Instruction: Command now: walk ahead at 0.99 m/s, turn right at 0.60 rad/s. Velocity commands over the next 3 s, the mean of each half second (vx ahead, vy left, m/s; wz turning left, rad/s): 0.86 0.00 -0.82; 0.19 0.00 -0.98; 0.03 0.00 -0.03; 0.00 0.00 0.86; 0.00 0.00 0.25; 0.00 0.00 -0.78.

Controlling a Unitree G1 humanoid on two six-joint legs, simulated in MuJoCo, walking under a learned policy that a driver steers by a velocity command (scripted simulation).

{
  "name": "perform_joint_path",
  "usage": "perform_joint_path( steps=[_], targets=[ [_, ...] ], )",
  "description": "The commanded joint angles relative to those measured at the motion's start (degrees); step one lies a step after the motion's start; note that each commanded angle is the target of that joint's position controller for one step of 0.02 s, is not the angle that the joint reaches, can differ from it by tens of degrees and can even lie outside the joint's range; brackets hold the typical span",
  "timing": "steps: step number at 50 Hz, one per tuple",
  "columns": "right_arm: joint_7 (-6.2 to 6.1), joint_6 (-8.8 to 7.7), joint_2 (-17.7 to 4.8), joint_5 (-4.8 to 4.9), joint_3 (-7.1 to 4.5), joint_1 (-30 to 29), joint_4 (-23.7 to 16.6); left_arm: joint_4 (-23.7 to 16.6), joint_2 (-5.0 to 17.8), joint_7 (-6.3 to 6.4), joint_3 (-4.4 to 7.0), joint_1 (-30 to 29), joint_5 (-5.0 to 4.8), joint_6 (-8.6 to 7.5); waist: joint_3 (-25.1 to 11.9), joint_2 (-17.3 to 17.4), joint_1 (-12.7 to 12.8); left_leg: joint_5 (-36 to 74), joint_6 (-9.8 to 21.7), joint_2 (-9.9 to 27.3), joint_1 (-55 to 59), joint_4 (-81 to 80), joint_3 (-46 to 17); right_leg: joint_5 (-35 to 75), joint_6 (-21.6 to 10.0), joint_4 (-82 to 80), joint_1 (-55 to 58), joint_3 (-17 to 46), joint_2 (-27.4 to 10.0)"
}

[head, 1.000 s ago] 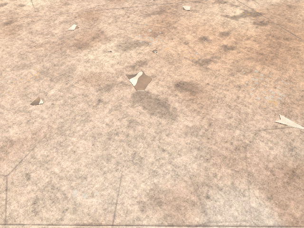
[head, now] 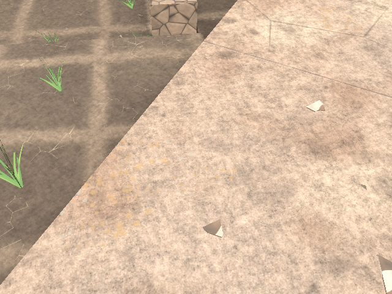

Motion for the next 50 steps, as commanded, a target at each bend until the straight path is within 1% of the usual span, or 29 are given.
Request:
perform_joint_path(
  steps=[1,3,6,10,12,13,14,15,16,17,19,20,21,22,23,24,26,30,31,32,33,34,35,36,37,40,43,45,50],
  targets=[
    [0.59,0.62,-5.0,-1.54,0.18,-1.2,-7.2,-1.6,4.7,0.3,0.59,1.9,-0.29,-2.27,3.0,1.0,-5.1,-2.6,-1.9,6.5,-15.6,-7.0,-2.4,-5.9,-10.7,-18.0,2.9,30.2,-15.7],
    [1.06,0.79,-5.0,-0.96,1.09,-7.6,-10.2,-2.6,6.2,0.2,1.16,1.3,-0.37,-2.96,5.6,0.6,-4.4,1.3,-3.6,8.0,-12.8,-19.8,0.7,-2.9,-10.6,-21.7,-5.0,26.4,-13.8],
    [1.88,0.54,-2.4,1.3,2.41,-16.8,-13.3,-2.8,6.6,-0.21,1.94,2.2,-1.21,-3.18,5.8,-2.0,-0.3,17.9,-4.7,6.5,-0.5,-38.7,4.3,6.8,-6.1,-23.9,-10.6,22.0,-10.7],
    [0.81,0.15,-4.7,1.64,1.32,-17.4,-13.4,-1.8,8.5,-0.17,2.91,6.0,-1.66,-2.73,0.7,-3.1,2.2,20.5,-3.4,3.5,3.0,-48.3,4.3,25.5,-2.5,-15.5,4.9,22.8,-12.4],
    [-0.4,-0.44,-8.4,1.62,-0.61,-8.4,-10.9,-1.7,10.9,0.16,3.45,5.8,-1.08,-2.56,-6.9,-3.0,-2.3,11.5,-2.1,0.8,14.1,-50.6,4.4,39.8,0.0,0.0,9.6,21.9,-11.8],
    [-1.25,-0.85,-10.6,1.5,-1.86,1.4,-8.6,-2.5,11.8,-0.08,3.76,2.9,-1.03,-2.83,-12.0,-3.0,-8.1,8.8,-1.1,4.1,26.6,-49.8,1.9,35.7,1.1,12.7,3.9,21.2,-9.8],
    [-2.59,-0.95,-15.5,0.31,-3.98,14.7,-6.8,-4.3,7.5,-0.07,2.66,0.7,-0.96,-3.59,-20.0,1.3,-13.5,-10.2,0.9,15.8,39.8,-49.3,-8.8,19.9,1.2,30.0,-4.2,17.3,-7.4],
    [-2.6,-0.44,-18.9,-1.74,-4.96,15.5,-6.2,-7.0,-1.4,0.38,0.34,5.4,-3.45,-3.4,-27.2,16.4,-9.1,-23.5,6.1,33.0,51.7,-57.7,-38.0,-18.7,2.6,47.5,-21.1,10.6,-2.6],
    [-2.39,0.3,-16.9,-0.25,-5.53,12.0,-5.9,-7.9,2.6,0.9,0.29,2.8,-2.22,-2.27,-22.8,15.7,-7.8,-19.8,7.8,32.2,46.3,-61.1,-43.8,-14.1,2.3,52.6,-27.9,7.5,-7.3],
    [-2.07,0.22,-10.0,0.16,-4.05,7.5,-6.5,-7.4,4.9,1.08,0.93,-3.2,-1.01,-1.35,-13.3,7.0,-8.1,-5.0,6.7,28.5,38.3,-59.6,-30.2,-9.1,2.9,50.4,-29.1,6.2,-10.4],
    [-1.65,0.04,-5.0,0.21,-2.71,7.1,-3.9,-7.7,3.5,0.1,1.39,-8.2,0.48,0.07,-4.9,0.7,-6.4,33.1,4.1,21.9,28.0,-57.5,-10.4,-9.1,4.5,46.4,-26.4,4.9,-12.4],
    [-1.65,-0.42,-4.8,0.9,-2.52,8.2,-2.5,-8.8,1.7,-0.45,1.29,-6.4,0.73,1.04,-5.3,6.7,-4.4,43.0,4.3,22.4,26.8,-55.7,-6.7,-10.3,5.3,45.5,-26.2,4.7,-12.6],
    [-1.3,-0.7,-3.5,1.9,-2.32,9.2,-1.2,-9.5,0.6,-0.67,0.98,-7.5,0.85,2.0,-4.7,7.9,-3.7,46.3,3.5,21.7,25.6,-56.0,-3.8,-11.3,5.7,44.4,-26.7,4.2,-13.2],
    [-1.92,-0.93,-3.8,4.93,-3.52,0.2,-3.5,-12.6,0.1,-0.2,1.11,-7.3,-5.29,1.66,-2.3,12.7,-1.6,40.4,3.4,19.1,23.7,-59.0,-0.1,-8.4,6.7,40.9,-27.8,5.6,-15.9],
    [-2.44,-0.81,-3.8,5.35,-3.53,-3.9,-4.3,-13.7,0.0,-0.33,0.5,-10.6,-5.83,1.81,-0.8,10.1,-1.1,36.6,3.6,19.2,19.4,-61.7,2.2,-6.6,7.4,35.7,-26.8,4.1,-16.2],
    [-2.89,-0.62,-5.0,5.37,-3.85,-7.1,-5.0,-15.5,0.3,-0.64,0.21,-13.1,-4.51,1.64,1.7,7.5,-0.6,36.9,3.7,18.8,14.4,-63.8,5.3,-2.9,8.3,27.8,-24.3,2.0,-15.8],
    [-3.86,-0.16,-9.2,4.98,-5.22,-8.5,-4.9,-15.8,-0.1,-2.07,-0.14,-12.1,-2.22,1.04,-0.5,5.5,0.1,37.1,2.3,15.5,9.5,-63.2,12.6,10.7,8.8,13.5,-11.4,-1.6,-13.4],
    [-3.75,-0.25,-14.3,6.98,-6.87,-6.6,-4.7,-14.7,6.7,-3.3,2.64,-4.3,-1.73,2.04,-7.2,5.3,4.4,54.7,0.2,15.2,12.4,-47.8,15.0,13.2,3.8,8.9,5.8,-5.0,-6.5],
    [-3.39,0.05,-14.3,7.3,-6.9,-6.8,-5.2,-13.9,9.6,-2.93,4.12,0.8,-1.61,2.32,-9.7,4.2,7.3,51.9,-0.5,14.9,10.5,-38.2,14.6,14.4,1.5,7.4,13.3,-3.9,-5.7],
    [-2.79,0.32,-11.4,6.63,-6.11,-5.3,-5.3,-12.8,11.6,-2.09,5.27,4.4,-2.02,2.51,-9.9,-1.5,8.5,29.7,-2.3,12.0,3.4,-25.0,13.9,18.9,-0.8,3.9,22.2,-0.9,-6.1],
    [-1.76,0.75,-4.7,3.09,-4.13,-0.7,-5.2,-14.3,14.2,-0.62,5.13,0.3,-2.33,2.5,-7.6,-17.1,3.3,-20.1,-5.0,3.5,-7.5,-4.4,14.2,42.5,-5.0,3.3,26.9,10.6,-12.8],
    [-1.07,0.48,-6.9,3.29,-3.4,8.7,-7.5,-20.1,17.8,-1.0,4.74,-4.8,1.05,0.98,-22.2,-19.8,-2.2,-25.7,-7.1,-2.7,-19.4,12.5,1.9,44.9,-20.6,0.5,39.1,41.8,-28.5],
    [-0.61,0.01,-13.7,3.96,-4.36,4.4,-8.0,-22.7,15.6,-1.49,4.92,-7.9,0.24,1.04,-27.0,-9.4,1.5,-18.6,-5.8,-0.1,-20.2,11.3,-5.3,25.4,-20.2,-6.8,37.6,45.9,-28.8],
    [-0.79,0.04,-14.8,4.4,-4.64,-0.5,-9.3,-23.5,13.9,-1.48,4.42,-11.4,-1.1,0.88,-18.9,-4.4,0.3,-14.4,-4.8,1.4,-20.6,5.7,-5.9,17.1,-16.8,-8.7,29.3,42.1,-25.7],
    [-1.58,0.38,-13.5,3.53,-4.63,-2.1,-9.0,-23.7,11.7,-1.12,3.83,-13.6,-2.18,0.9,-13.9,2.0,-1.9,-12.6,-5.1,3.0,-19.3,1.3,-5.8,15.5,-13.7,-8.8,21.5,38.8,-22.7],
    [-1.92,1.86,-11.9,2.88,-4.67,-1.9,-8.4,-24.0,10.1,0.41,3.52,-16.9,-1.67,1.97,-8.9,1.1,-5.0,-12.0,-6.4,3.6,-9.7,-12.7,-5.1,30.8,-10.3,-7.5,5.2,28.4,-17.1],
    [-1.89,2.26,-7.2,3.18,-3.6,-3.3,-8.2,-23.4,10.8,2.35,4.1,-16.3,-1.78,3.63,-12.2,0.4,-4.5,-5.1,-8.3,0.7,-4.6,-25.6,-3.2,37.1,-7.4,-5.0,1.4,26.1,-13.8],
    [-1.54,2.97,-6.5,3.67,-3.51,-3.9,-8.1,-23.7,10.8,3.12,4.26,-17.1,-2.23,4.92,-13.9,-1.9,-4.4,0.5,-8.5,-0.6,-1.4,-30.9,-3.3,29.6,-5.2,-4.3,-0.3,26.4,-12.2],
    [-1.14,3.14,-7.3,3.95,-4.9,-6.1,-8.7,-23.9,8.2,2.92,3.86,-17.3,-2.18,5.73,-9.8,-9.0,-3.6,5.4,-6.9,-1.2,5.5,-46.8,-5.1,7.4,-0.1,-2.1,-2.7,32.3,-9.6]
  ],
)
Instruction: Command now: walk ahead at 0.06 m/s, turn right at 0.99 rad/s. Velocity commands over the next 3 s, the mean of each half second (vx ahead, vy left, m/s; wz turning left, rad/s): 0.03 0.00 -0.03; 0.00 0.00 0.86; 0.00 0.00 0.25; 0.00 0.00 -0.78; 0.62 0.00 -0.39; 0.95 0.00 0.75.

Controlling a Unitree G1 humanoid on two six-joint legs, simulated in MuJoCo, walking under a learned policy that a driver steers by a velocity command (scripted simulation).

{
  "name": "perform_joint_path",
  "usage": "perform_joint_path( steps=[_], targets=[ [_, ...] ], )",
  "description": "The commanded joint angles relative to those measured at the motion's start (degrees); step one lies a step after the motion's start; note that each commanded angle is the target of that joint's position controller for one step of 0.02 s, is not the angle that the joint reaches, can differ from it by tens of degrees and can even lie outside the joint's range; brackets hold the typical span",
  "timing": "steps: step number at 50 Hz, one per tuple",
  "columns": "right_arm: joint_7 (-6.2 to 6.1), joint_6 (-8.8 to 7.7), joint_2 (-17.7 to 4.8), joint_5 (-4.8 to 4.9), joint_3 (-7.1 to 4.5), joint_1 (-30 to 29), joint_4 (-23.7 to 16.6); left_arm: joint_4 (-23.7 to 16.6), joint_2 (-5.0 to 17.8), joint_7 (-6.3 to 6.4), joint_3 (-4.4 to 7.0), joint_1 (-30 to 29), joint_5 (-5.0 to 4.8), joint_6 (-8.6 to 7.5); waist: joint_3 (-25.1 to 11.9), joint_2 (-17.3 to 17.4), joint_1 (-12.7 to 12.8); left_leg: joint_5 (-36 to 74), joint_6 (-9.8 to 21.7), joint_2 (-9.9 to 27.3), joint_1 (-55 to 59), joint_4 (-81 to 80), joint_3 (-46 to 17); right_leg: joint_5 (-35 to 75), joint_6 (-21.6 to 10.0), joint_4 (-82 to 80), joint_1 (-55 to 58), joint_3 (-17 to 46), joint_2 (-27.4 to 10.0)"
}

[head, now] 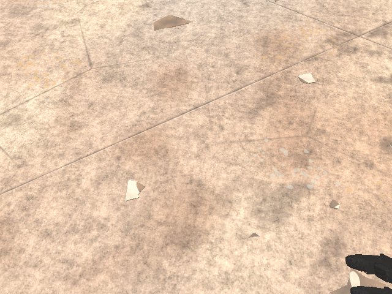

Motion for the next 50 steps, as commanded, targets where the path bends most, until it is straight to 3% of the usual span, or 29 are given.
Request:
perform_joint_path(
  steps=[1,2,3,4,5,6,8,10,13,15,18,19,20,21,22,23,25,28,31,34,36,37,38,39,40,41,43,46,50],
  targets=[
    [0.02,-0.69,-6.1,0.25,-3.07,6.2,-1.5,-5.2,6.6,0.1,2.13,-3.8,-0.18,-0.53,-10.7,-9.1,-4.2,8.2,1.7,-0.8,16.6,-13.4,3.6,0.0,-4.9,-2.1,0.6,13.8,-9.5],
    [-0.25,-0.59,-8.3,-0.36,-3.83,7.2,-1.4,-4.8,3.2,-0.21,1.23,-0.5,-0.04,-0.57,-11.9,-2.9,-3.1,9.6,5.5,8.1,23.3,-17.7,-2.1,-17.9,-2.3,7.1,-3.9,9.4,-5.6],
    [-0.83,0.31,-11.6,-1.58,-4.26,5.6,-3.3,-4.6,0.8,-0.13,0.52,3.0,0.5,-0.65,-11.2,8.7,-0.5,14.0,12.1,20.4,27.0,-19.4,-15.2,-29.9,0.5,21.6,-12.9,-2.2,1.9],
    [-0.68,0.25,-11.9,-3.62,-4.48,5.5,-3.1,-6.0,5.8,-0.82,1.68,4.7,0.8,-1.7,-11.2,17.2,1.9,9.2,19.2,26.6,20.3,-23.5,-28.4,-27.6,3.0,32.3,-15.1,-4.0,-2.8],
    [-0.83,0.25,-8.4,-3.26,-3.68,2.0,-4.7,-3.7,9.1,-0.74,2.39,4.9,0.49,-1.81,-8.4,12.5,1.5,3.1,19.9,23.1,17.0,-23.0,-24.3,-23.0,4.5,38.0,-13.9,-4.9,-5.8],
    [-0.94,0.62,-5.8,-2.28,-2.93,0.6,-5.0,-1.7,9.2,-0.44,2.39,4.3,0.56,-1.45,-6.5,7.3,0.6,-0.7,17.2,18.2,14.4,-21.7,-16.5,-18.9,5.5,40.4,-12.6,-5.6,-6.2],
    [-0.83,1.1,-5.2,-0.99,-1.89,0.5,-4.6,-0.5,4.4,-0.04,0.69,4.5,1.47,-1.06,-5.4,3.9,0.2,1.5,15.6,13.5,11.5,-21.3,-11.5,-16.4,6.7,43.1,-9.9,-6.9,-5.2],
    [-0.16,1.25,-3.0,-0.73,-0.91,1.0,-3.5,-0.4,0.2,-0.53,-1.16,4.1,2.41,-1.56,-6.3,4.6,0.9,0.6,13.6,9.1,10.6,-21.5,-6.6,-15.5,7.3,29.9,-3.8,-11.6,-8.4],
    [0.13,2.88,-9.8,0.41,-3.83,7.3,-2.7,-1.4,1.1,-0.55,-0.99,-1.5,1.67,-2.46,-5.3,11.9,-3.8,0.3,15.1,8.6,15.5,-21.1,-10.7,-20.0,7.3,12.9,-0.4,-14.9,-8.0],
    [-0.04,3.19,-10.5,0.49,-4.31,9.8,-2.6,-0.2,2.6,-0.57,-0.37,-0.7,0.42,-2.8,-6.4,13.1,-4.2,-0.8,16.1,10.5,18.9,-21.0,-16.1,-17.7,6.0,5.0,1.2,-12.9,-7.2],
    [-0.74,3.33,-9.9,2.55,-4.68,9.8,-2.6,3.1,3.4,-0.52,0.42,4.9,0.16,-3.5,-8.1,11.8,-1.0,-2.0,13.0,8.4,14.2,-20.0,-17.4,-6.2,1.6,-11.6,13.6,-12.3,-8.0],
    [-1.02,3.13,-8.3,2.58,-4.45,10.7,-2.5,3.7,5.5,-0.31,1.02,6.8,0.81,-3.6,-10.3,9.2,-0.8,-6.4,10.2,5.9,7.4,-16.7,-14.4,-3.6,-0.6,-11.5,22.5,-9.7,-13.5],
    [-1.0,2.56,-5.9,2.5,-4.03,8.2,-4.7,4.6,9.8,-0.29,2.08,7.6,2.97,-3.31,-8.8,-6.6,-0.8,-12.1,6.4,-0.3,-4.6,-6.1,-2.9,-1.5,-7.0,-11.5,24.4,0.8,-24.2],
    [-0.82,1.83,-8.0,2.13,-4.82,8.5,-5.2,3.6,8.8,-0.55,1.97,3.4,4.67,-3.47,-7.2,-14.5,-0.9,-19.2,3.9,-2.5,-8.9,7.7,5.2,11.9,-12.8,-13.9,19.9,7.3,-33.5],
    [-0.61,1.79,-10.6,1.45,-6.01,9.8,-4.2,2.3,5.3,-0.08,0.81,0.1,4.69,-3.86,-7.2,-10.4,-1.9,-18.9,1.9,0.4,-8.7,19.3,5.5,19.2,-13.7,-13.2,18.1,4.6,-34.4],
    [-0.59,2.55,-10.2,1.66,-6.36,12.4,-2.4,1.4,2.6,0.52,0.01,-3.7,3.9,-4.14,-6.9,-7.9,-3.8,-16.2,1.1,0.8,-8.0,24.7,6.1,20.8,-11.0,-12.2,17.1,-1.1,-30.7],
    [-0.7,4.24,-7.2,1.4,-5.63,14.5,-1.5,1.3,1.5,1.14,-0.48,-6.1,1.93,-4.41,-5.0,-8.2,-4.2,-10.6,-0.6,2.6,-11.2,31.2,7.5,24.2,-8.6,-11.0,17.6,-8.4,-27.1],
    [0.37,4.62,-4.5,1.84,-4.1,8.9,-4.9,2.5,2.8,1.62,0.07,-2.4,2.16,-3.5,-3.6,-8.5,-1.0,-4.9,-1.9,5.1,-12.5,23.9,11.7,22.9,-9.1,-11.3,19.7,-13.9,-25.6],
    [2.09,4.53,-3.2,1.51,-2.97,6.1,-7.6,3.2,5.9,1.27,1.15,-0.4,2.1,-2.79,-4.9,-9.1,0.9,-5.5,-0.7,6.6,-7.0,13.7,13.9,21.9,-9.5,-10.3,20.1,-16.1,-27.8],
    [2.8,4.88,-5.5,1.59,-3.73,7.5,-8.1,3.7,8.4,0.15,2.22,-0.8,0.9,-3.27,-5.5,-9.9,-0.1,-5.8,1.7,5.3,0.6,6.0,17.3,23.4,-8.1,-7.9,17.6,-18.6,-29.6],
    [2.68,5.68,-6.4,1.58,-4.53,9.9,-7.8,4.1,8.1,-0.7,2.4,-1.7,-0.52,-4.14,-6.0,-9.5,-2.0,-2.9,4.1,3.8,6.3,-1.6,18.6,22.9,-5.5,-2.9,16.5,-20.9,-29.9],
    [2.15,5.85,-7.4,1.48,-5.38,13.2,-6.8,4.8,7.0,-1.09,2.25,-1.1,-0.86,-4.61,-7.3,-7.3,-4.0,1.7,6.0,2.0,13.5,-7.4,18.6,22.5,-2.9,3.8,13.5,-24.0,-28.2],
    [1.0,5.67,-11.5,1.23,-7.1,18.9,-5.6,5.7,5.2,-1.61,1.87,2.0,-0.23,-5.24,-10.2,0.8,-6.3,17.3,9.6,3.0,26.7,-12.7,12.2,14.9,1.7,16.3,4.4,-27.4,-24.1],
    [-0.11,5.2,-20.6,1.1,-8.76,20.0,-7.2,2.1,0.3,-1.93,0.19,1.9,3.49,-5.7,-11.7,21.1,-3.6,47.3,19.3,19.5,39.8,-10.7,-13.4,-29.5,7.6,36.3,-17.7,-27.7,-14.9],
    [0.89,3.37,-18.2,-1.16,-7.78,19.7,-8.7,0.8,2.4,-1.53,0.24,-3.9,3.41,-6.0,-20.4,15.9,-8.1,38.4,28.4,25.3,37.4,-15.1,-24.3,-32.9,7.6,44.5,-21.3,-13.5,-11.3],
    [1.34,2.26,-15.6,-1.05,-6.93,17.7,-8.2,0.4,4.7,-1.1,0.74,-7.5,1.66,-5.78,-16.5,9.1,-8.1,29.8,26.4,22.7,34.3,-17.0,-18.7,-28.4,6.3,45.3,-21.9,-11.2,-12.7],
    [0.3,2.22,-12.3,1.37,-6.0,11.4,-8.1,1.4,4.8,0.14,0.9,-6.7,2.07,-5.37,-9.7,3.6,-4.1,17.4,20.2,16.6,26.3,-18.0,-12.5,-18.8,4.9,37.8,-21.0,-10.5,-14.4],
    [-1.16,3.3,-11.6,0.59,-5.52,6.0,-9.7,3.0,4.1,-0.09,0.9,-3.1,2.39,-5.01,-9.6,5.2,-0.9,16.4,18.2,11.8,17.6,-18.5,-8.7,-11.2,6.0,30.8,-13.0,-11.4,-11.6],
    [-1.94,3.85,-12.4,1.07,-5.94,7.0,-9.2,3.6,2.2,-0.38,-0.05,-3.7,1.88,-4.99,-10.0,5.8,-1.8,8.6,17.4,9.7,16.1,-17.7,-11.8,-8.3,7.1,19.2,-9.9,-10.1,-8.7]
  ],
)
Over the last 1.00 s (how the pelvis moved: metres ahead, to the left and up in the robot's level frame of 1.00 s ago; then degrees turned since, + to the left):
0.71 -0.03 0.00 -55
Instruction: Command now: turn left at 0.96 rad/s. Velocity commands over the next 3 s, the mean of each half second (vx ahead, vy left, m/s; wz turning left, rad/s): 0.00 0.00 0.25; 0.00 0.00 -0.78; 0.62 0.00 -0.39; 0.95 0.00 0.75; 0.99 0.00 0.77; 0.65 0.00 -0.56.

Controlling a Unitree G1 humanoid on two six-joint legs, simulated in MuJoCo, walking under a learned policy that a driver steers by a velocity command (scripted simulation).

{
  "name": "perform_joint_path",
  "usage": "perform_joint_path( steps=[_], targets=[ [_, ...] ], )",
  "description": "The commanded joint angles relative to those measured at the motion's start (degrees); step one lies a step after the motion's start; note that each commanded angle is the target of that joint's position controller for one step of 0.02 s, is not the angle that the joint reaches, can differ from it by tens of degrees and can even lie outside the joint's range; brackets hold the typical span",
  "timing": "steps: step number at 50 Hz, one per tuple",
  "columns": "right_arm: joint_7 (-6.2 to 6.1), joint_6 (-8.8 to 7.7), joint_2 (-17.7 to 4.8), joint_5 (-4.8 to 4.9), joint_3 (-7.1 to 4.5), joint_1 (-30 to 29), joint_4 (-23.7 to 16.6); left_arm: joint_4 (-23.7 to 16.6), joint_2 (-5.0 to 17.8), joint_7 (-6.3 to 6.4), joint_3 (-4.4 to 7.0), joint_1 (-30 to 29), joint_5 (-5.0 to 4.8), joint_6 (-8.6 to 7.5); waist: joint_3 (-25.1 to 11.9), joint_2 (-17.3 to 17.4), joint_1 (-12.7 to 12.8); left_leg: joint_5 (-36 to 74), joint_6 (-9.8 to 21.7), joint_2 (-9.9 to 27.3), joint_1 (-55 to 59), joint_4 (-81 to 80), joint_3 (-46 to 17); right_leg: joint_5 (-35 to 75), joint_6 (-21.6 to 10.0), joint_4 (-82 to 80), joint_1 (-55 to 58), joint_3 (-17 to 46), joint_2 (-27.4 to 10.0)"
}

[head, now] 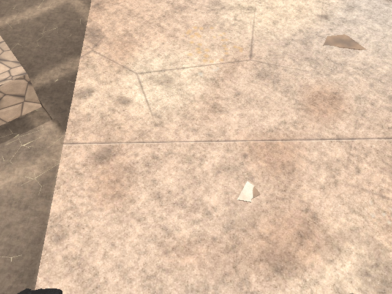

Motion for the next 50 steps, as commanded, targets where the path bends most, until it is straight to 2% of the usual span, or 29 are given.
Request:
perform_joint_path(
  steps=[1,7,9,10,11,12,13,14,15,16,18,20,22,25,26,27,28,29,30,32,38,41,44,45,46,47,48,49,50],
  targets=[
    [-0.86,-0.45,-10.2,0.22,-3.2,-3.3,-4.8,-3.1,3.3,-0.14,0.56,-0.1,-0.27,-0.61,-9.6,7.3,0.7,3.3,8.5,11.5,6.7,-7.4,-17.5,2.7,0.6,-7.1,1.7,1.0,2.1],
    [0.08,0.13,-8.3,-0.54,-1.89,-3.3,-4.3,-2.9,4.4,-1.17,0.67,0.5,-0.74,-1.37,-10.2,11.1,-1.2,8.2,8.1,12.0,6.5,-3.3,-21.3,1.5,-1.0,-16.1,9.6,-0.3,0.8],
    [0.23,0.28,-7.4,-0.12,-1.28,-4.6,-4.2,-2.5,4.1,-1.6,0.8,2.7,-0.62,-1.93,-9.6,10.5,0.6,9.7,6.8,10.6,5.7,-1.0,-21.6,7.2,-2.8,-26.0,15.8,-1.5,0.3],
    [0.24,0.2,-6.2,-0.08,-0.84,-3.1,-3.6,-2.6,4.9,-1.58,1.0,3.1,-0.02,-2.09,-9.2,8.4,0.7,5.0,4.6,8.7,3.9,0.8,-20.5,13.3,-4.3,-31.3,20.2,0.4,-2.4],
    [0.32,-0.07,-3.4,-0.97,0.1,0.0,-3.3,-3.7,7.9,-1.3,1.31,2.5,1.07,-1.96,-10.1,-2.0,-1.3,-9.5,1.1,3.2,0.6,9.9,-14.3,19.9,-7.8,-35.6,24.3,11.1,-12.3],
    [0.16,-0.46,-4.6,-0.34,-0.29,-0.1,-4.6,-2.5,10.4,-1.17,1.73,2.4,2.3,-1.57,-6.4,-15.5,-3.2,-23.8,-2.5,-4.2,-6.5,18.2,-4.5,25.3,-17.8,-38.4,22.0,22.5,-20.4],
    [-0.21,-0.85,-9.2,-0.91,-1.66,-0.8,-3.5,-3.5,7.5,-1.09,1.23,2.1,1.71,-1.73,-6.5,-12.3,-0.7,-26.3,-5.1,-1.2,-8.2,30.1,-4.2,21.5,-22.1,-39.1,20.7,25.7,-23.2],
    [-0.27,-0.86,-9.4,-0.69,-1.97,-1.9,-2.5,-3.5,4.9,-0.91,0.22,1.7,1.18,-1.79,-6.3,-8.0,-0.4,-23.1,-6.1,-0.5,-6.9,33.7,-5.5,18.0,-20.3,-38.4,19.4,21.9,-19.9],
    [-0.34,-0.51,-5.9,-1.28,-1.15,-1.1,-1.1,-3.4,2.6,-0.93,-0.78,0.0,0.59,-1.77,-6.5,-5.4,-1.5,-20.7,-7.3,0.7,-4.7,32.3,-5.5,13.2,-17.1,-38.1,18.5,17.6,-15.8],
    [-0.12,-0.22,-3.0,-2.1,-0.24,-0.3,-0.6,-3.0,1.3,-1.17,-1.5,-1.6,-0.28,-1.68,-5.8,-6.2,-2.1,-18.2,-8.6,2.9,-3.6,28.6,-3.4,11.4,-15.3,-38.1,18.6,15.3,-13.5],
    [0.46,-0.79,-0.1,-1.93,0.76,-2.8,-0.8,-3.1,4.7,-1.07,-0.3,-1.1,-1.3,-0.18,-3.6,-8.7,-0.7,-17.0,-9.5,2.8,-0.8,17.4,2.9,15.8,-13.5,-36.5,18.2,11.1,-8.2],
    [0.3,-1.53,-1.2,-0.72,0.18,-5.3,-1.2,-2.8,9.5,-0.78,1.71,4.2,-1.48,1.14,-4.9,-10.2,2.1,-18.2,-9.1,0.3,-1.1,11.3,4.5,20.0,-14.9,-34.8,23.6,14.8,-8.8],
    [0.12,-2.05,-2.0,0.34,-0.34,-4.0,-0.3,-3.4,9.6,-0.51,2.17,4.9,-2.02,1.63,-6.7,-11.0,2.0,-15.4,-8.1,-0.2,-0.6,5.4,3.3,21.2,-15.6,-34.5,27.2,19.5,-9.9],
    [0.38,-2.98,-2.6,0.28,-1.12,1.1,2.4,-4.5,8.4,0.32,2.44,2.3,-3.68,2.28,-9.4,-10.3,-1.0,-3.7,-5.2,0.4,10.2,-8.4,3.5,22.1,-12.9,-32.1,23.3,20.3,-7.9],
    [0.31,-3.04,-4.5,-0.18,-1.81,3.4,3.1,-4.7,7.1,0.61,2.2,2.6,-3.6,2.32,-11.3,-8.0,-1.3,0.2,-3.3,5.0,18.2,-8.9,1.4,17.2,-10.2,-29.1,16.8,18.1,-6.0],
    [0.19,-2.7,-9.2,-1.86,-2.98,3.6,3.6,-6.5,4.2,0.59,1.52,1.3,-3.19,1.96,-9.1,6.1,-0.3,7.0,2.6,14.7,21.2,-8.5,-8.0,6.7,-6.4,-20.0,4.6,8.8,-0.1],
    [0.43,-2.72,-8.8,-3.51,-3.04,0.6,2.8,-6.7,4.9,0.22,1.74,3.0,-2.67,1.49,-7.6,16.1,0.2,18.8,10.1,24.9,19.8,-10.4,-16.6,-12.6,-3.5,-9.8,-2.1,1.1,3.4],
    [0.17,-3.02,-5.4,-3.72,-1.9,-1.6,1.4,-5.6,8.3,-0.15,3.01,4.9,-1.93,1.31,-7.2,11.4,0.5,26.1,12.5,27.7,18.5,-9.9,-15.4,-15.2,-1.5,2.7,-3.4,1.1,0.1],
    [-0.33,-3.18,-3.2,-3.18,-1.22,-4.2,0.9,-4.2,8.7,-0.42,3.6,6.5,-2.26,1.72,-7.1,7.9,1.9,26.9,10.8,25.0,17.8,-8.8,-10.3,-12.7,-0.7,7.9,-3.2,0.7,-0.8],
    [-0.9,-3.42,-2.7,-1.18,-1.03,-6.4,1.0,-3.7,6.0,-0.69,2.93,7.0,-2.21,2.91,-4.9,7.2,2.1,28.7,7.8,20.5,19.0,-7.4,-2.2,-5.7,1.3,10.9,-6.9,-0.8,-2.9],
    [-0.97,-1.96,-6.7,-1.53,-2.37,-1.6,2.8,-9.3,2.6,-3.02,0.66,-0.1,-2.34,3.17,-5.0,8.5,-2.7,27.3,9.0,21.1,20.8,-8.1,6.2,-0.5,1.7,-2.6,-3.4,-7.3,-5.8],
    [0.21,-2.27,-8.9,-0.43,-3.2,-2.8,3.0,-10.0,4.3,-3.57,1.21,1.1,-2.28,3.82,-5.3,9.2,-1.7,28.0,7.6,22.2,17.8,-6.5,9.9,0.2,-0.4,-9.8,4.0,-10.7,-4.8],
    [1.27,-3.34,-8.6,1.26,-3.39,-3.9,3.6,-9.7,5.7,-3.6,2.44,4.7,-2.33,5.02,-6.5,9.1,1.1,28.4,3.9,22.1,16.1,1.3,13.8,3.8,-3.9,-20.3,13.0,-12.7,-2.5],
    [1.53,-3.66,-7.2,1.46,-3.07,-3.0,4.4,-8.2,7.3,-2.92,3.58,9.6,-2.09,5.04,-8.7,6.0,3.6,28.4,0.9,19.6,11.9,10.1,17.1,9.3,-6.2,-26.3,22.3,-12.1,-0.4],
    [1.75,-4.23,-5.4,0.22,-2.52,-1.2,4.0,-7.5,13.2,-1.67,5.63,15.5,-2.14,4.75,-11.2,-4.1,6.0,11.8,-4.4,14.6,-2.1,24.6,19.1,32.7,-11.0,-29.8,37.1,-0.4,-5.6],
    [1.74,-4.66,-0.5,-2.96,-0.6,-2.6,-0.4,-9.8,20.6,-1.21,6.3,13.7,-0.97,3.74,-15.2,-20.3,2.4,-30.8,-8.7,4.5,-21.0,41.2,14.6,48.7,-24.5,-30.2,44.8,27.1,-21.7],
    [1.3,-4.51,-4.0,-2.42,-1.29,-6.9,0.0,-10.3,15.9,-2.19,5.11,13.6,0.13,2.0,-19.7,-10.7,6.9,-30.5,-8.1,4.8,-21.5,47.0,2.8,38.8,-27.7,-33.8,40.8,28.5,-23.6],
    [0.95,-4.37,-5.1,-0.86,-1.46,-8.8,-0.6,-9.6,13.9,-2.18,4.24,11.1,-0.24,0.96,-14.3,-7.9,5.2,-25.4,-6.6,5.8,-21.9,46.4,1.8,30.1,-24.9,-35.4,35.9,23.5,-20.8],
    [0.92,-4.64,-5.7,-0.81,-1.76,-6.6,0.3,-8.5,11.7,-1.75,3.84,9.9,-2.46,0.58,-11.7,-3.9,3.0,-19.0,-5.2,7.9,-21.5,40.2,1.1,7.6,-20.9,-37.7,32.8,20.6,-16.3]
  ],
)
Over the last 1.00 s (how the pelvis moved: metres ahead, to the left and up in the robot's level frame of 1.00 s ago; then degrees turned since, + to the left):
0.03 0.10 0.01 30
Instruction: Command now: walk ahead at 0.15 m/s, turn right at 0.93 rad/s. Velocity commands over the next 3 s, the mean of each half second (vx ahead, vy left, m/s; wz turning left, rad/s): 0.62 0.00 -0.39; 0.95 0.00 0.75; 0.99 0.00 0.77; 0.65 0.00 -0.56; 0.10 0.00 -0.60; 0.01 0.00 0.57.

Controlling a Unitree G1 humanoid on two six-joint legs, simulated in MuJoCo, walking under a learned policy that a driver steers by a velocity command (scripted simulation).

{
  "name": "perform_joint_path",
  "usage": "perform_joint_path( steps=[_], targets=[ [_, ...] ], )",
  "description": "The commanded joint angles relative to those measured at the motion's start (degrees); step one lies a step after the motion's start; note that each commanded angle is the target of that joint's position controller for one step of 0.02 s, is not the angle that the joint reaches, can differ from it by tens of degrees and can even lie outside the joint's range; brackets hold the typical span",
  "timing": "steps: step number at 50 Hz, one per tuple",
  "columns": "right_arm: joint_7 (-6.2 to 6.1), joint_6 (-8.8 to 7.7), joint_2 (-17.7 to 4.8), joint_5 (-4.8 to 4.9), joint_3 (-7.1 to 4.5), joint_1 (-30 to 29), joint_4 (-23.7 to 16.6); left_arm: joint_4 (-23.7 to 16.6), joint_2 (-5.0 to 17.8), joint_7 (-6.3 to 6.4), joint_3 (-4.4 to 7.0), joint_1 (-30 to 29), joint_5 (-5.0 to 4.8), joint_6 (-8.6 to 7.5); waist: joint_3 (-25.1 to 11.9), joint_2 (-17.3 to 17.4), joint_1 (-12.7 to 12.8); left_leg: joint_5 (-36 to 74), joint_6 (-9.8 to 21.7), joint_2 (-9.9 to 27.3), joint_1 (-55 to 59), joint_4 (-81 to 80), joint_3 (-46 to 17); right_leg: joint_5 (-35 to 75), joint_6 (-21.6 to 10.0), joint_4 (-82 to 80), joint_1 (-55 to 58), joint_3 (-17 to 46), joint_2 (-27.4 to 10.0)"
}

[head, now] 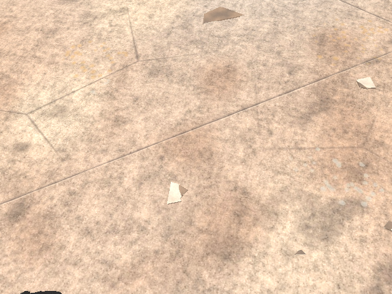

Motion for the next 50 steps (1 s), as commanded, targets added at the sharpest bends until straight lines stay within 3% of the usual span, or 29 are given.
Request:
perform_joint_path(
  steps=[1,4,10,11,13,15,17,18,19,20,21,22,23,24,27,30,35,37,38,39,40,41,42,43,44,45,47,49,50],
  targets=[
    [-0.3,-1.96,-7.2,-0.1,-1.52,-3.2,-6.4,-2.3,9.6,0.98,2.85,4.4,-2.15,-2.04,-11.2,-6.2,2.0,7.2,1.9,0.6,-16.4,0.2,-6.5,-13.3,-11.2,-20.7,18.5,27.1,-14.8],
    [0.82,-3.27,-6.0,0.12,-1.35,-2.8,-5.7,-3.4,9.7,2.05,2.04,2.2,-0.52,-2.72,-8.4,-10.1,0.5,15.6,1.1,-2.3,-11.7,-6.2,-5.1,-22.1,-10.5,-24.6,11.9,27.4,-11.5],
    [1.45,-5.3,-2.7,0.7,0.51,-5.0,-4.9,-0.7,8.6,2.56,1.03,7.3,-0.42,-4.11,-6.4,-12.4,3.0,23.4,-1.2,-3.5,-5.5,-22.0,-2.8,-13.7,-8.9,-22.5,8.8,21.9,-9.4],
    [2.72,-2.05,-1.6,-4.33,1.63,-2.9,-3.2,1.0,10.8,0.14,1.57,8.9,3.12,-3.04,-6.4,-15.1,3.5,20.5,-1.4,-3.4,-3.9,-21.8,0.9,-17.8,-7.9,-23.2,6.8,20.9,-6.3],
    [3.12,-0.68,-2.4,-2.75,1.6,-5.0,-4.4,0.6,9.1,-1.59,1.06,8.5,2.46,-2.83,-3.7,-13.7,3.9,19.7,-1.0,-3.0,-1.2,-24.6,1.8,-18.6,-7.9,-23.3,3.1,22.4,-7.0],
    [3.0,-0.93,-3.5,-1.58,1.59,-3.9,-4.5,0.5,9.2,-1.88,0.89,7.5,1.95,-3.29,-3.5,-13.2,3.1,18.2,1.0,-2.0,1.8,-27.2,2.0,-19.8,-8.0,-22.9,2.8,24.2,-9.2],
    [2.46,-1.67,-4.2,-1.43,1.52,0.8,-3.4,0.5,8.7,-1.27,0.56,5.8,1.84,-3.88,-3.4,-10.8,0.3,18.1,4.1,-0.9,8.3,-31.3,2.9,-20.5,-7.5,-21.5,1.4,24.0,-10.5],
    [2.01,-2.18,-4.7,-1.81,1.32,6.1,-1.7,0.9,7.5,-0.81,0.1,5.3,2.12,-4.11,-3.9,-7.7,-2.3,15.5,5.4,-1.8,14.3,-33.2,3.3,-19.7,-6.9,-17.0,-0.6,21.7,-9.3],
    [1.53,-2.95,-6.4,-2.24,0.81,16.1,1.6,0.7,4.8,-0.3,-0.77,4.0,2.83,-4.47,-5.8,-0.4,-6.5,8.6,6.5,-0.2,23.6,-35.8,-1.9,-13.9,-5.7,-3.1,-5.1,15.8,-5.6],
    [1.23,-3.44,-12.5,-3.08,-0.33,23.6,2.8,-1.8,0.4,0.0,-2.26,1.3,2.52,-5.47,-6.9,14.6,-9.0,-11.9,10.3,11.6,29.5,-47.1,-26.1,-8.9,-2.8,19.3,-15.3,4.8,0.9],
    [2.44,-3.05,-14.2,-2.08,-0.89,20.5,2.3,-4.3,1.7,-0.1,-2.27,1.0,2.88,-6.03,-3.5,16.3,-5.4,-21.3,14.9,16.8,31.3,-57.3,-52.5,-11.6,-1.2,27.6,-30.7,3.8,4.9],
    [2.77,-2.8,-10.7,-1.51,-0.45,15.6,0.8,-2.8,4.3,-0.09,-1.84,0.4,3.86,-6.08,-1.2,5.3,-2.9,-20.0,16.1,16.6,30.6,-54.9,-48.7,-5.0,-0.7,32.3,-33.0,5.8,-0.2],
    [2.9,-3.04,-8.6,-1.02,-0.02,15.1,0.6,-1.8,5.5,-0.48,-1.59,-0.6,4.49,-6.38,-2.2,1.0,-2.8,-12.4,15.7,13.5,28.2,-52.2,-41.0,-0.5,0.4,31.6,-30.0,5.7,-2.0],
    [2.75,-3.37,-7.4,-0.97,0.38,16.2,1.4,-1.4,5.4,-0.8,-1.66,-1.2,4.85,-6.48,-3.0,0.1,-2.6,-6.8,14.9,10.2,26.0,-52.1,-34.6,0.9,1.3,29.3,-26.6,5.3,-3.3],
    [1.67,-4.2,-4.9,-0.16,1.12,19.7,4.5,-1.7,3.2,-1.8,-2.91,-3.1,4.98,-5.57,-1.3,4.6,-2.4,4.9,16.0,5.0,21.9,-54.8,-27.5,2.6,4.0,22.6,-21.8,3.2,-3.9],
    [1.04,-3.88,-5.1,-0.24,0.67,22.4,6.2,-3.1,2.0,-2.07,-3.87,-9.3,4.03,-5.35,-0.2,3.1,-4.0,14.6,17.4,3.9,22.0,-55.2,-25.4,4.7,5.7,14.5,-22.4,1.0,-2.9],
    [0.67,-3.51,-6.4,-0.15,-0.24,24.6,8.6,-6.1,0.7,-2.17,-5.01,-18.7,2.79,-6.17,-0.8,6.1,-6.6,32.8,16.6,3.5,19.9,-52.2,-24.7,8.8,5.7,0.1,-12.1,-1.4,0.5],
    [0.55,-3.67,-7.4,0.1,-0.53,21.5,8.4,-4.9,2.2,-1.35,-4.42,-13.8,2.34,-6.56,-3.3,5.9,-2.8,46.4,14.3,3.7,16.4,-47.9,-23.5,9.2,4.3,-4.2,1.1,-1.0,1.8],
    [0.67,-4.02,-8.9,0.31,-0.87,19.9,8.2,-2.6,4.4,-0.46,-3.4,-6.7,2.42,-6.7,-7.6,4.7,0.8,57.0,12.7,2.7,13.8,-40.4,-21.7,7.0,3.1,-4.6,12.5,-1.2,2.9],
    [1.12,-4.48,-10.4,0.53,-1.27,17.2,7.5,0.8,7.0,0.7,-2.03,4.5,2.58,-6.77,-13.7,1.9,6.8,59.3,10.9,-0.1,8.6,-27.5,-19.3,6.2,1.7,-4.6,27.1,0.0,1.2],
    [1.46,-5.43,-8.2,0.63,-0.75,15.6,6.2,2.7,11.0,2.26,-0.2,16.5,3.47,-6.82,-21.0,-2.1,12.3,46.2,10.2,-3.9,-0.4,-11.1,-16.6,-8.2,0.2,-4.9,41.5,8.6,-8.4],
    [0.98,-5.64,1.8,1.83,1.49,19.1,4.0,3.4,14.8,2.85,0.69,20.8,5.56,-6.79,-28.3,-16.5,9.7,1.9,10.0,-9.2,-13.7,6.5,-11.3,-34.0,-2.7,-13.3,51.7,35.0,-26.8],
    [0.89,-4.5,-1.5,1.7,1.71,18.1,2.9,2.9,13.7,2.86,0.74,14.8,4.69,-6.06,-24.6,-17.5,6.8,7.0,10.4,-6.6,-19.2,14.1,-8.4,-42.5,-4.7,-22.1,42.8,50.9,-28.6],
    [1.1,-3.51,-3.7,0.26,1.15,13.6,3.1,2.5,8.0,2.74,-0.31,9.1,4.24,-5.87,-14.6,-11.2,5.5,12.7,10.4,-2.9,-21.1,14.8,-6.7,-36.9,-4.5,-21.6,34.6,41.6,-25.6],
    [1.85,-2.92,-3.6,-0.74,1.14,11.5,3.4,3.5,4.7,2.36,-1.03,8.1,3.95,-6.04,-9.5,-6.5,4.7,15.4,10.0,-0.7,-20.2,12.7,-5.8,-25.7,-4.3,-21.5,28.3,31.4,-22.9],
    [2.61,-2.31,-2.6,-1.26,1.22,10.3,3.6,4.4,3.4,2.19,-1.35,8.1,4.07,-6.33,-6.5,-6.0,3.6,16.2,9.4,0.7,-18.9,11.3,-5.4,-16.8,-3.6,-22.7,23.8,24.2,-20.5],
    [3.84,-0.7,-0.4,-1.95,1.78,7.9,2.3,7.4,1.5,1.88,-1.93,10.0,3.04,-7.47,-2.4,-8.9,1.9,16.9,8.5,2.9,-19.2,9.7,-5.2,-7.3,-2.4,-24.8,19.2,14.6,-18.3],
    [4.63,0.38,0.9,-1.97,2.42,3.6,0.2,9.8,-0.5,1.13,-2.34,11.9,1.94,-8.41,-0.6,-7.8,1.3,19.4,8.5,3.7,-22.7,10.2,-4.1,2.5,-1.1,-26.1,19.4,6.8,-17.0],
    [5.05,0.51,1.2,-2.03,2.82,1.6,-1.4,10.3,0.0,0.91,-2.26,12.2,1.91,-8.79,-0.4,-8.1,0.9,21.7,8.4,4.0,-23.8,9.7,-3.6,7.3,-1.3,-26.5,19.0,4.2,-17.7]
  ],
)
Over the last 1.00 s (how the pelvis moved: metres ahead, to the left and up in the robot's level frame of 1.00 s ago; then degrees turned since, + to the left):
0.03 -0.06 -0.01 -21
